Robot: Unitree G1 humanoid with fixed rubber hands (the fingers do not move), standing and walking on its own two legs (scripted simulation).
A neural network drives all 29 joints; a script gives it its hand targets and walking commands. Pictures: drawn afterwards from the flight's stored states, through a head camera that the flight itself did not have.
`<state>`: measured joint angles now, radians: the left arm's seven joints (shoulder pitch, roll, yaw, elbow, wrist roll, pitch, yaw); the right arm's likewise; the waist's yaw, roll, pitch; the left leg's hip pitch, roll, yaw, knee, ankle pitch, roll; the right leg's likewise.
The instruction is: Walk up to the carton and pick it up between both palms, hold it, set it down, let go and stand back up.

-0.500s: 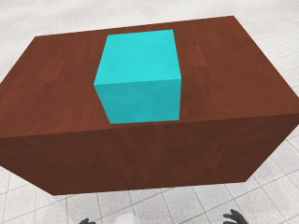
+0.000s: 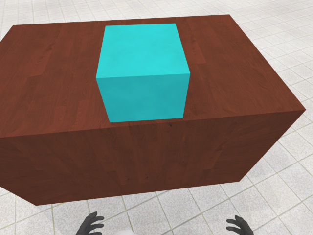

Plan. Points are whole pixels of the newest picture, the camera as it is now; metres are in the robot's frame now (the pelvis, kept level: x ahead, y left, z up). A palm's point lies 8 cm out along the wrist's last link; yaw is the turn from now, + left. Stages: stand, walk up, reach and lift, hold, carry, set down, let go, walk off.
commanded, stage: walk up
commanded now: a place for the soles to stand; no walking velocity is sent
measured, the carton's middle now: (143, 71) +0.61 +0.07 +0.05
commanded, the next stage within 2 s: none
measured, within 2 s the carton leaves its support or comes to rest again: neither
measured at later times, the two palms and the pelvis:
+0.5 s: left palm out of the picture +0.08 +0.20 -0.11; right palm out of the picture +0.11 -0.22 -0.10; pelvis +0.02 -0.02 +0.01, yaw +3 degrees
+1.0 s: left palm out of the picture +0.07 +0.20 -0.11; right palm out of the picture +0.13 -0.23 -0.11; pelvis +0.03 -0.02 +0.01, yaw +4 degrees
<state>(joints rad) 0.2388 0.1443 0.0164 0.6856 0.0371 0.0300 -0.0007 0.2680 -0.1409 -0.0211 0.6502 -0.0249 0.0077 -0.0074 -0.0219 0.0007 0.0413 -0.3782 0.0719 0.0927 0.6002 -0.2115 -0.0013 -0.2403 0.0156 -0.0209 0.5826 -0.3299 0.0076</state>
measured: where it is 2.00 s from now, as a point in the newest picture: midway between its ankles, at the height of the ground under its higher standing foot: outside the picture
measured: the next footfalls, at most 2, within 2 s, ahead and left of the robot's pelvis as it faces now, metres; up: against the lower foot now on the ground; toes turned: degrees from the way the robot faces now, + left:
right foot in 1.54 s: +0.28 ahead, -0.19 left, +0.00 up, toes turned +2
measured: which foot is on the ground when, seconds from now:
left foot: down 0.00-1.00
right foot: down 0.00-1.00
